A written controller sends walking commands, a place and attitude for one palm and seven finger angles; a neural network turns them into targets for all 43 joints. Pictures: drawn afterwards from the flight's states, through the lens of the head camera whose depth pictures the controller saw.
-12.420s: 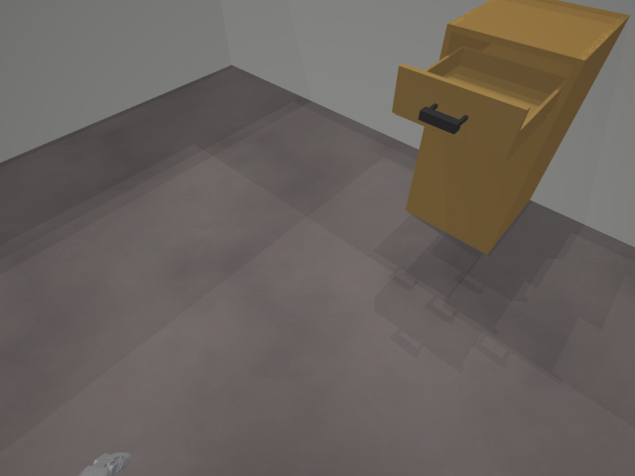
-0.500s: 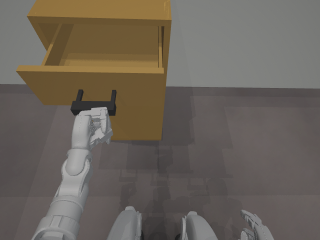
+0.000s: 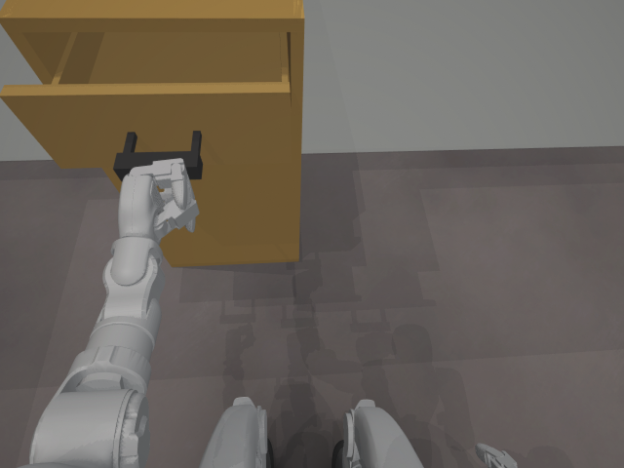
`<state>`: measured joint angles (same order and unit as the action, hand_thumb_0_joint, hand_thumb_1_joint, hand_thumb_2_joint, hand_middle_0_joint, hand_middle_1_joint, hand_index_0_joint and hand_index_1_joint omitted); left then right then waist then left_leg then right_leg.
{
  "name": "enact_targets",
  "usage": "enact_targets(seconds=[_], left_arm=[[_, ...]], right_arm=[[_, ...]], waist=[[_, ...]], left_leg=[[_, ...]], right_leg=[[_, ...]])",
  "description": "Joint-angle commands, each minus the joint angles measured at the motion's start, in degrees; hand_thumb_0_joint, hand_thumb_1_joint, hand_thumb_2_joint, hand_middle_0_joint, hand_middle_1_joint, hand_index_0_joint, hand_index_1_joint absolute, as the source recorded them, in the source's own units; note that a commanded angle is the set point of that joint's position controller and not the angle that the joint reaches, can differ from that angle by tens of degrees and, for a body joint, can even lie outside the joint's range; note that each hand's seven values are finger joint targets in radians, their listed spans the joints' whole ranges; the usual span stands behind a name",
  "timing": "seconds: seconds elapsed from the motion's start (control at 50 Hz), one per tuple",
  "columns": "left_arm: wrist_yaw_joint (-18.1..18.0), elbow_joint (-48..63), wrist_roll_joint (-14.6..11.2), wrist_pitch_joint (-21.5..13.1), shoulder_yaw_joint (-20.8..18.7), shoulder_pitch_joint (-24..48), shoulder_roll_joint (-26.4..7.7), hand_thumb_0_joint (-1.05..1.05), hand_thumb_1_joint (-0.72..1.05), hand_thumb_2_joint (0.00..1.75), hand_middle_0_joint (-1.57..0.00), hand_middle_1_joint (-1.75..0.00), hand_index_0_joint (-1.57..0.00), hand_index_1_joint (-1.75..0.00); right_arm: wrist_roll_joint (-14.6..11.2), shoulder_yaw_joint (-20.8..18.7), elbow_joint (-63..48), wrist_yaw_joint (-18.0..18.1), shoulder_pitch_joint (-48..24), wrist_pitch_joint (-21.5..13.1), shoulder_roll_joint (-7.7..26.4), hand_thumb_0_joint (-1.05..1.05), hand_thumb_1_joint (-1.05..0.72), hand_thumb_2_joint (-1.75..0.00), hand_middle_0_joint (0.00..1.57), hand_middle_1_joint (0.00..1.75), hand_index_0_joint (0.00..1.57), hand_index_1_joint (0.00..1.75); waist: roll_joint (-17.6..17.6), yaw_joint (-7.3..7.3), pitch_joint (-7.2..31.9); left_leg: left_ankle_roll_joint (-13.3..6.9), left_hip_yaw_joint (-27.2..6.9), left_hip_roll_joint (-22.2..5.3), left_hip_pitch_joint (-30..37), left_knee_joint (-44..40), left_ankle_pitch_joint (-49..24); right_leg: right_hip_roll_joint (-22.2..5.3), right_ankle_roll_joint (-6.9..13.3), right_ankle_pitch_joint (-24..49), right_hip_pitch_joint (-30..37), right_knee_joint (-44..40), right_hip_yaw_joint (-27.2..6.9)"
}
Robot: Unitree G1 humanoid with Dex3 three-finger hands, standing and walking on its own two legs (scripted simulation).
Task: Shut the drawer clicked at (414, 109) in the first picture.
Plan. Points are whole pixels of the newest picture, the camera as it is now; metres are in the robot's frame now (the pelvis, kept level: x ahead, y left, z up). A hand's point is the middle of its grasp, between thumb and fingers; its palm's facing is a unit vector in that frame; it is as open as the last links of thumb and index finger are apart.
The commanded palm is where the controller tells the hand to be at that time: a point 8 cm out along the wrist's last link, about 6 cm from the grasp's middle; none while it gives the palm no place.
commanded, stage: push the drawer shut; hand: left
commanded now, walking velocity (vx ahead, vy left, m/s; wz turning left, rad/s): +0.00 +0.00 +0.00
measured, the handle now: (162, 152) +0.52 +0.20 +0.04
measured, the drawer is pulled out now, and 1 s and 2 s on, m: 0.12 0.00 0.00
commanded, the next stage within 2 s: pull the fist back off the drawer in 1.18 s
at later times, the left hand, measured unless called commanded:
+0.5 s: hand (191, 164) +0.50 +0.16 +0.04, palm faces +0.02 -1.00 -0.05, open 3.1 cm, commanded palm +0.50 +0.20 +0.05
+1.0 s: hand (195, 132) +0.56 +0.16 +0.04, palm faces +0.03 -1.00 -0.05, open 3.2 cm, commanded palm +0.56 +0.19 +0.05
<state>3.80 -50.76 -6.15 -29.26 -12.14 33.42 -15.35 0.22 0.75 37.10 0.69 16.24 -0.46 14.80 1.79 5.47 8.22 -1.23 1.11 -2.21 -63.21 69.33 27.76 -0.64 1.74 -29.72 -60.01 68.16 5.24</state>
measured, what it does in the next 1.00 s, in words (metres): stands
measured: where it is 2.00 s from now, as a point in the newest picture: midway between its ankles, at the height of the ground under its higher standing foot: outside the picture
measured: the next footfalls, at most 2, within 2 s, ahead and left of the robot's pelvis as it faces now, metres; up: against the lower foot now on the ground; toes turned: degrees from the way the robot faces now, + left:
none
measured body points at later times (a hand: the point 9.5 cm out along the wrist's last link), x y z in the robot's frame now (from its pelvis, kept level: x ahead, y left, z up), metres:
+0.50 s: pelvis +0.00 +0.00 -0.01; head +0.14 +0.02 +0.42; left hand +0.50 +0.21 +0.04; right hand +0.03 -0.26 -0.13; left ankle +0.05 +0.11 -0.63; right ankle +0.03 -0.11 -0.63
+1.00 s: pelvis +0.00 +0.01 -0.02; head +0.17 +0.03 +0.40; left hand +0.55 +0.21 +0.05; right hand -0.02 -0.25 -0.12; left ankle +0.05 +0.11 -0.63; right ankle +0.03 -0.11 -0.63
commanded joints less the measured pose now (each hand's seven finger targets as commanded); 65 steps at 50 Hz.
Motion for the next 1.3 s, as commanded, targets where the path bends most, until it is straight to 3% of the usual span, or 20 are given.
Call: enact_targets(seconds=[0.0,0.08,0.14,0.16,0.24,0.26,0.28,0.4,0.5,0.54,0.58,0.64,0.72,0.8,0.84,0.9,0.98,1.08,1.14,1.28], left_arm=[[-0.5,10.6,-0.7,-4.4,-5.0,31.0,-13.1,0.0,0.9,0.9,-1.4,-1.6,-1.4,-1.6],[0.3,7.5,-0.5,-4.5,-5.5,32.9,-13.6,0.0,0.9,0.9,-1.4,-1.6,-1.4,-1.6],[0.5,5.6,-0.2,-4.6,-7.1,36.3,-16.6,0.0,0.9,0.9,-1.4,-1.6,-1.4,-1.6],[0.7,5.8,-0.2,-4.7,-6.9,36.8,-16.3,0.0,0.9,0.9,-1.4,-1.6,-1.4,-1.6],[0.9,3.8,0.1,-4.5,-8.0,37.5,-17.4,0.0,0.9,0.9,-1.4,-1.6,-1.4,-1.6],[1.0,3.8,0.0,-4.5,-7.6,39.4,-17.2,0.0,0.9,0.9,-1.4,-1.6,-1.4,-1.6],[1.1,2.4,0.3,-4.3,-8.0,39.1,-17.6,0.0,0.9,0.9,-1.4,-1.6,-1.4,-1.6],[0.8,-0.5,1.3,-3.7,-9.9,45.4,-21.8,0.0,0.9,0.9,-1.4,-1.6,-1.4,-1.6],[0.9,-0.9,2.0,-3.4,-9.9,48.1,-22.0,0.0,0.9,0.9,-1.4,-1.6,-1.4,-1.6],[0.8,-2.3,2.3,-3.0,-9.9,48.3,-22.3,0.0,0.9,0.9,-1.4,-1.6,-1.4,-1.6],[0.6,-2.1,2.6,-2.9,-9.5,50.3,-22.2,0.0,0.9,0.9,-1.4,-1.6,-1.4,-1.6],[0.1,-2.8,3.1,-2.7,-9.7,50.8,-22.4,0.0,0.9,0.9,-1.4,-1.6,-1.4,-1.6],[-0.8,-5.5,4.3,-2.2,-11.2,53.7,-25.5,0.0,0.9,0.9,-1.4,-1.6,-1.4,-1.6],[-1.1,-6.6,5.2,-1.9,-10.5,56.3,-25.4,0.0,0.9,0.9,-1.4,-1.6,-1.4,-1.6],[-1.1,-6.0,5.5,-1.8,-11.8,58.1,-28.1,0.0,0.9,0.9,-1.4,-1.6,-1.4,-1.6],[-0.9,-8.0,6.0,-0.9,-10.1,60.0,-26.6,0.0,0.9,0.9,-1.4,-1.6,-1.4,-1.6],[-0.8,-7.4,6.4,-0.3,-12.7,62.5,-30.9,0.0,0.9,0.9,-1.4,-1.6,-1.4,-1.6],[-1.1,-6.4,6.6,0.0,-9.3,67.5,-27.8,0.0,0.9,0.9,-1.4,-1.6,-1.4,-1.6],[-1.7,-8.4,7.0,0.8,-8.3,69.4,-28.1,0.0,0.9,0.9,-1.4,-1.6,-1.4,-1.6],[-2.0,-8.0,6.9,1.5,-7.2,73.4,-29.4,0.0,0.9,0.9,-1.4,-1.6,-1.4,-1.6]], right_arm=[[0.5,-3.2,-4.5,0.3,5.5,-1.1,8.7,0.0,-0.9,-0.9,0.2,0.3,0.2,0.3],[0.6,-3.0,-4.3,0.3,6.4,-0.6,8.7,0.0,-0.9,-0.9,0.2,0.3,0.2,0.3],[0.7,-2.8,-4.0,0.3,7.0,-0.2,9.1,0.0,-0.9,-0.9,0.2,0.3,0.2,0.3],[0.8,-2.9,-4.1,0.2,7.4,-0.2,9.0,0.0,-0.9,-0.9,0.2,0.3,0.2,0.3],[0.9,-3.0,-4.0,-0.1,8.3,0.5,9.3,0.0,-0.9,-0.9,0.2,0.3,0.2,0.3],[1.1,-2.9,-3.7,-0.1,8.9,0.6,9.4,0.0,-0.9,-0.9,0.2,0.3,0.2,0.3],[1.1,-2.9,-3.7,-0.2,9.1,0.8,9.5,0.0,-0.9,-0.9,0.2,0.3,0.2,0.3],[1.4,-2.5,-3.2,-0.2,10.5,1.4,10.3,0.0,-0.9,-0.9,0.2,0.3,0.2,0.3],[1.9,-2.6,-3.1,-0.6,11.9,2.1,10.6,0.0,-0.9,-0.9,0.2,0.3,0.2,0.3],[1.9,-2.5,-3.0,-0.7,12.2,2.5,10.7,0.0,-0.9,-0.9,0.2,0.3,0.2,0.3],[2.0,-2.5,-2.8,-0.9,12.7,2.8,10.9,0.0,-0.9,-0.9,0.2,0.3,0.2,0.3],[2.3,-2.5,-2.6,-1.1,13.3,3.1,10.9,0.0,-0.9,-0.9,0.2,0.3,0.2,0.3],[2.6,-2.1,-2.2,-1.1,14.1,3.5,11.3,0.0,-0.9,-0.9,0.2,0.3,0.2,0.3],[2.9,-2.0,-2.0,-1.3,14.8,3.7,11.3,0.0,-0.9,-0.9,0.2,0.3,0.2,0.3],[3.0,-1.8,-2.0,-1.3,15.4,3.8,11.6,0.0,-0.9,-0.9,0.2,0.3,0.2,0.3],[3.1,-1.6,-1.7,-1.5,16.0,4.0,11.6,0.0,-0.9,-0.9,0.2,0.3,0.2,0.3],[3.3,-1.3,-2.0,-1.5,17.0,4.3,11.8,0.0,-0.9,-0.9,0.2,0.3,0.2,0.3],[3.4,-1.5,-0.9,-1.4,17.6,4.1,12.0,0.0,-0.9,-0.9,0.2,0.3,0.2,0.3],[3.4,-1.0,-0.5,-1.2,17.4,3.6,12.3,0.0,-0.9,-0.9,0.2,0.3,0.2,0.3],[3.4,-0.2,-0.4,-0.3,17.3,1.7,12.7,0.0,-0.9,-0.9,0.2,0.3,0.2,0.3]], waist=[[1.7,3.18,25.3],[1.7,3.76,25.7],[1.3,4.45,25.0],[3.4,4.3,25.9],[4.1,4.35,27.5],[3.7,5.31,27.5],[4.0,5.02,26.9],[3.6,6.84,25.9],[7.9,7.03,29.6],[6.3,7.52,29.1],[8.8,7.73,29.6],[7.8,8.02,29.8],[7.3,9.07,28.1],[9.1,10.01,29.4],[8.8,10.14,30.2],[11.0,11.24,29.0],[10.9,11.36,32.0],[13.5,13.36,31.3],[12.9,14.61,28.2],[15.8,15.61,29.6]], left_leg=[[-0.6,-3.3,1.8,16.7,-7.6,-8.7],[-0.7,-3.0,1.9,15.8,-6.9,-9.3],[-0.9,-3.2,1.7,14.3,-6.6,-8.0],[-0.8,-3.4,1.7,15.7,-6.6,-8.9],[-0.7,-3.6,1.5,17.1,-6.4,-11.1],[-0.9,-3.9,1.4,17.5,-6.2,-11.7],[-0.7,-4.0,1.4,17.2,-6.2,-11.3],[-1.1,-4.3,1.2,14.5,-5.4,-9.1],[-0.7,-5.4,0.8,19.3,-4.9,-13.1],[-0.8,-5.6,0.7,18.8,-4.9,-13.2],[-0.6,-6.2,0.6,20.9,-5.0,-14.3],[-0.6,-6.4,0.5,20.4,-4.9,-14.8],[-0.8,-6.7,0.3,18.0,-4.6,-13.0],[-0.8,-7.0,0.3,18.9,-3.9,-13.6],[-0.9,-7.0,0.2,17.7,-3.5,-13.8],[-0.7,-7.7,0.0,18.9,-3.4,-13.9],[-1.1,-7.5,-0.1,17.9,-2.1,-15.9],[-0.7,-9.3,-0.5,21.4,-2.7,-14.0],[-0.9,-9.3,-0.4,18.4,-3.1,-8.8],[-1.0,-10.2,-0.4,18.2,-3.7,-4.5]], right_leg=[[1.9,-0.7,9.9,9.8,-10.8,-5.2],[2.0,-0.8,10.8,10.1,-10.8,-5.5],[2.1,-0.9,9.2,9.5,-10.8,-5.7],[2.3,-0.7,9.8,8.8,-10.4,-5.5],[2.4,-0.7,11.2,8.2,-10.1,-5.0],[2.6,-0.7,11.8,7.4,-9.7,-4.9],[2.7,-0.7,11.2,7.0,-9.9,-4.8],[2.9,-0.8,9.0,5.5,-9.8,-4.9],[3.1,-0.5,10.9,2.5,-8.6,-3.9],[3.2,-0.5,11.0,2.5,-8.7,-3.7],[3.3,-0.4,11.1,0.5,-8.3,-3.3],[3.4,-0.5,11.5,1.1,-8.4,-3.2],[3.4,-0.5,10.0,-0.2,-8.2,-3.0],[3.5,-0.5,10.2,-1.7,-7.9,-2.9],[3.6,-0.5,10.4,-0.5,-7.8,-3.1],[3.6,-0.4,10.0,-3.8,-7.5,-2.7],[3.9,-0.5,11.5,-2.0,-7.1,-2.9],[3.9,-0.3,9.7,-7.4,-7.0,-2.1],[3.8,-0.4,6.9,-8.5,-7.6,-2.3],[3.7,-0.2,4.7,-10.3,-7.3,-2.3]])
